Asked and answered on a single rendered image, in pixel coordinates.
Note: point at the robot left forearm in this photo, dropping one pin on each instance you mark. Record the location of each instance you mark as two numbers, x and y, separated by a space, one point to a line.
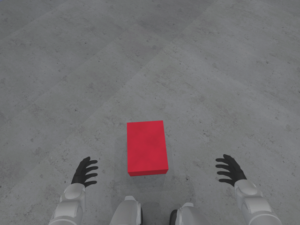
71 207

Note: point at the robot right forearm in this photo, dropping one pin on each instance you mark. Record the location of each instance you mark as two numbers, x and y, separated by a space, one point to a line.
255 209

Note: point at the right robot hand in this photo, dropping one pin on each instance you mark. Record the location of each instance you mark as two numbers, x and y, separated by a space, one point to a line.
235 172

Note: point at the robot right thigh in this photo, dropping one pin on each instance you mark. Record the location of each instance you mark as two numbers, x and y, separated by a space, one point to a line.
189 215

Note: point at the right robot shin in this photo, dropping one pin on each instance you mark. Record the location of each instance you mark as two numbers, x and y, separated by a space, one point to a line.
186 204

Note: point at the carton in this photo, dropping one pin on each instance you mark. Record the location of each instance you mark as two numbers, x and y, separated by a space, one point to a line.
146 148

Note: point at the left robot hand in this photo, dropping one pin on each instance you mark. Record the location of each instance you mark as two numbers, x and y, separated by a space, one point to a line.
80 174

